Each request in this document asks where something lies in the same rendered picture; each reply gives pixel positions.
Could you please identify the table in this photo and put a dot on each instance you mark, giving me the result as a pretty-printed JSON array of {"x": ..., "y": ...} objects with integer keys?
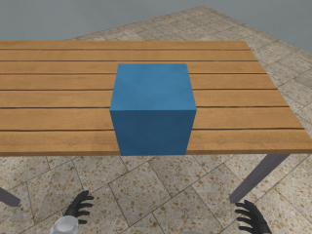
[{"x": 55, "y": 97}]

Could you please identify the robot left forearm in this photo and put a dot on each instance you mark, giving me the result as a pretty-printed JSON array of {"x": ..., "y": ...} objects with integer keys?
[{"x": 67, "y": 224}]

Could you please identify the robot left hand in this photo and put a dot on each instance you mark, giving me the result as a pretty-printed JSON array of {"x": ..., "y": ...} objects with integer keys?
[{"x": 76, "y": 205}]

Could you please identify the carton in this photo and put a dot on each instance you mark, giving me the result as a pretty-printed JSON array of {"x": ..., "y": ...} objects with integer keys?
[{"x": 152, "y": 109}]

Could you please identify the robot right hand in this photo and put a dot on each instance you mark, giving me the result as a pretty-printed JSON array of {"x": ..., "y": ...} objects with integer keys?
[{"x": 256, "y": 220}]

